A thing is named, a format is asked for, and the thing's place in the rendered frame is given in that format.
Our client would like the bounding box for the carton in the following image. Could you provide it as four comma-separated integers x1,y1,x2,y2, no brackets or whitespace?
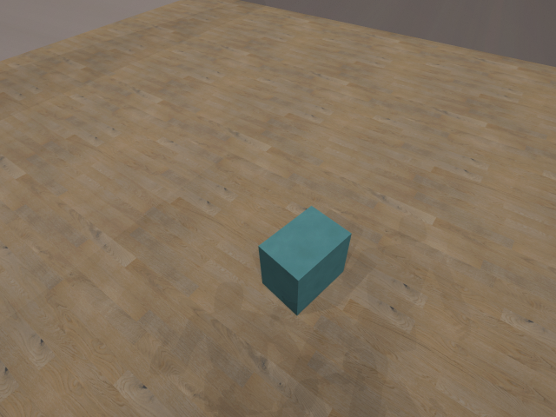
258,206,351,315

